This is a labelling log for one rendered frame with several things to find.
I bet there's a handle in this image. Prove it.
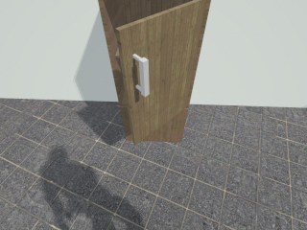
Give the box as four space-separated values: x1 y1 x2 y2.
132 54 150 97

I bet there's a cupboard door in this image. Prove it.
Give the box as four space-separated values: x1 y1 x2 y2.
115 0 206 145

